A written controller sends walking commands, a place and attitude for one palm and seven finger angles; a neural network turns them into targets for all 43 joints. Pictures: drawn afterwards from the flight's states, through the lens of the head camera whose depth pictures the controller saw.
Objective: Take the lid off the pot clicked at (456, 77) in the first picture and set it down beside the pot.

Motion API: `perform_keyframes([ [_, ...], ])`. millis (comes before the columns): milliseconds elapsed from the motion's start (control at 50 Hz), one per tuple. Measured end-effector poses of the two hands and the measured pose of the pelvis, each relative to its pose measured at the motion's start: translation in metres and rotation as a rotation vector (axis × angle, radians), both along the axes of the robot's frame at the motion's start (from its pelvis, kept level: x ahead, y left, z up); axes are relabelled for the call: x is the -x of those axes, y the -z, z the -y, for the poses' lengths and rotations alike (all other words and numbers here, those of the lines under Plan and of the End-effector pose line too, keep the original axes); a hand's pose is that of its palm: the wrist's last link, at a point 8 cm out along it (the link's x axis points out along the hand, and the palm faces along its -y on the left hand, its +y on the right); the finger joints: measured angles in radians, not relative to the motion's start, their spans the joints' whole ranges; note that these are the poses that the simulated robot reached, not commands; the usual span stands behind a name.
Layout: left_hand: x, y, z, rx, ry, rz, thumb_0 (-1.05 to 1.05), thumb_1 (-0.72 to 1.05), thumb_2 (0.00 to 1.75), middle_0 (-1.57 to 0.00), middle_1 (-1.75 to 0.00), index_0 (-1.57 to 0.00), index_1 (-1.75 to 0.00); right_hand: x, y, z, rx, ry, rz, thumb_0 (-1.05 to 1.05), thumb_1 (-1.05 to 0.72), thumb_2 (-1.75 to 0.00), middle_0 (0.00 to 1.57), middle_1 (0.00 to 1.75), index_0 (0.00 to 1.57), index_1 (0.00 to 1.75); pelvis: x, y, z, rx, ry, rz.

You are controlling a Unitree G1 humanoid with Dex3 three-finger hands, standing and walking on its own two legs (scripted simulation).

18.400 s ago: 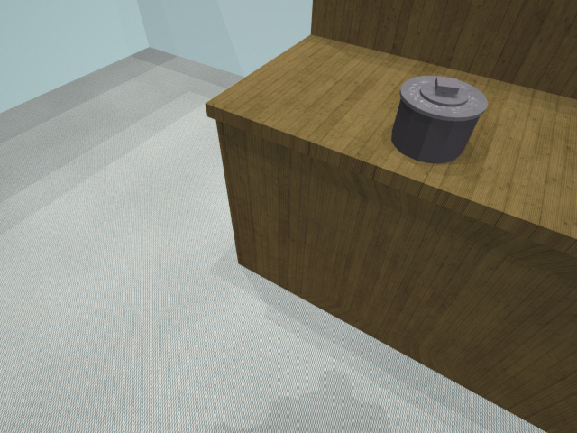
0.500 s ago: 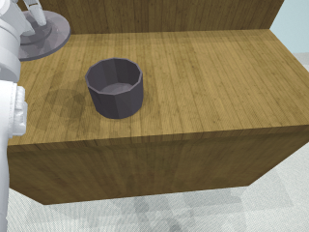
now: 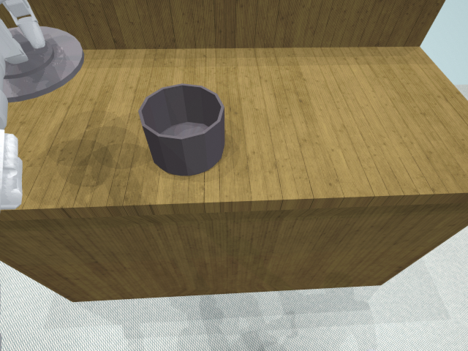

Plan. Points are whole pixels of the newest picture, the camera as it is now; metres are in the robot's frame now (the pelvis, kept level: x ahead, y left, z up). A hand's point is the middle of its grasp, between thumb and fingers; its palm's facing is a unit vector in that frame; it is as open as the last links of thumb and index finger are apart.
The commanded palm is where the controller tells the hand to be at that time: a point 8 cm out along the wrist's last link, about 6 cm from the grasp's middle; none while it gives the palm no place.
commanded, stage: move the lid sideways beside the pot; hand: left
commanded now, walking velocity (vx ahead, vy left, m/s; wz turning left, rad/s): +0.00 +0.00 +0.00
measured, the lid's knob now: (9, 44) +0.50 +0.30 +0.26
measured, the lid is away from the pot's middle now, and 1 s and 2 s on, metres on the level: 0.22 0.25 0.24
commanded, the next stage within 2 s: lower the lid onto the table in 0.34 s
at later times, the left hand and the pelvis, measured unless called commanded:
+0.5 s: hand out of the picture +0.50 +0.32 +0.27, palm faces -0.23 -0.20 -0.95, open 6.1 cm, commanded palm +0.51 +0.31 +0.35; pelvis +0.02 +0.00 +0.00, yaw -1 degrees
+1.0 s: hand (10, 58) +0.49 +0.31 +0.24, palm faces -0.28 -0.26 -0.92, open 6.1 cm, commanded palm +0.52 +0.31 +0.31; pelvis +0.02 +0.00 +0.00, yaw -1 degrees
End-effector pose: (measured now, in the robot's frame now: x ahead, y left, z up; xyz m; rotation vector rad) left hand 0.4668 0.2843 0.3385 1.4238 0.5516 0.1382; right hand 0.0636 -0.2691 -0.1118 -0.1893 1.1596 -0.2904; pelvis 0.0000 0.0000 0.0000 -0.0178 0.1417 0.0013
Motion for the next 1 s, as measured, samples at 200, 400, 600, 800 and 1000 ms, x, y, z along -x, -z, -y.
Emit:
perform_keyframes([
  [200, -0.009, 0.003, -0.014, 0.013, -0.01, -0.001, 0.01, 0.34, 0.73, -0.49, -0.99, -0.79, -1.11, 0.015, 0.0, 0.005, 0.026, 0.032, -0.043, 0.01, -0.9, -0.9, 0.21, 0.3, 0.2, 0.3, -0.006, 0.0, 0.0, 0.0, 0.01, -0.014],
  [400, -0.02, 0.005, -0.031, 0.009, -0.062, -0.004, 0.01, 0.34, 0.73, -0.48, -1.0, -0.79, -1.11, 0.026, 0.001, 0.006, 0.02, 0.065, -0.112, 0.01, -0.9, -0.9, 0.21, 0.3, 0.2, 0.3, -0.017, 0.0, -0.001, 0.003, 0.017, -0.034],
  [600, -0.026, 0.012, -0.033, 0.074, -0.104, -0.023, 0.01, 0.35, 0.73, -0.48, -1.0, -0.79, -1.11, 0.019, 0.002, 0.002, 0.004, 0.06, -0.099, 0.01, -0.9, -0.9, 0.21, 0.3, 0.2, 0.3, -0.02, 0.001, -0.003, 0.005, 0.013, -0.043],
  [800, -0.026, 0.029, -0.03, 0.088, -0.114, -0.062, 0.01, 0.35, 0.73, -0.48, -1.0, -0.79, -1.11, 0.019, 0.002, 0.001, 0.007, 0.055, -0.086, 0.01, -0.9, -0.9, 0.21, 0.3, 0.2, 0.3, -0.017, 0.001, -0.003, 0.005, 0.014, -0.042],
  [1000, -0.025, 0.038, -0.029, 0.08, -0.104, -0.076, 0.01, 0.35, 0.73, -0.48, -1.0, -0.79, -1.11, 0.034, 0.001, 0.005, 0.024, 0.073, -0.106, 0.01, -0.9, -0.9, 0.21, 0.3, 0.2, 0.3, -0.015, 0.002, -0.002, 0.007, 0.014, -0.042],
])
